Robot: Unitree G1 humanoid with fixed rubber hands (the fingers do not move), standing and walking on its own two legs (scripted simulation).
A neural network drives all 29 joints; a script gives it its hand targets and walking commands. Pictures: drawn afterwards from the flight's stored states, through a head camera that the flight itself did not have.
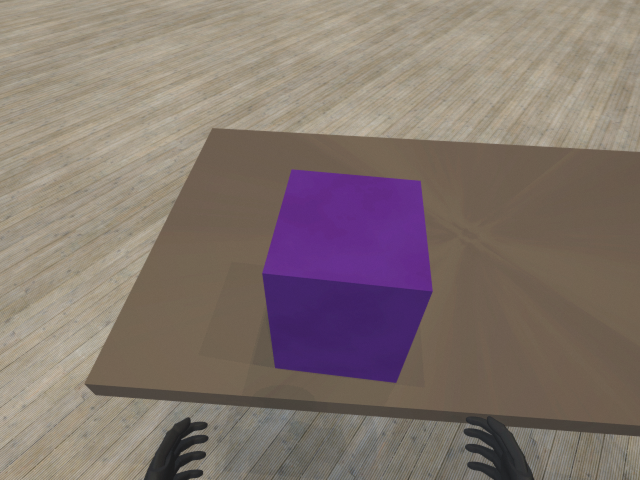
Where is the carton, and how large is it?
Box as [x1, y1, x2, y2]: [262, 169, 432, 382]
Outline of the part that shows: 292,169 262,272 275,367 395,382 432,291 420,181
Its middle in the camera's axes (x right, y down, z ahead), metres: +0.04 +0.06 +0.61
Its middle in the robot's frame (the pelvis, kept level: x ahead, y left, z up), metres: +0.42 +0.01 -0.01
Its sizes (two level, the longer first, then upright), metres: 0.210 0.200 0.250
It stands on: a table, 0.65 m high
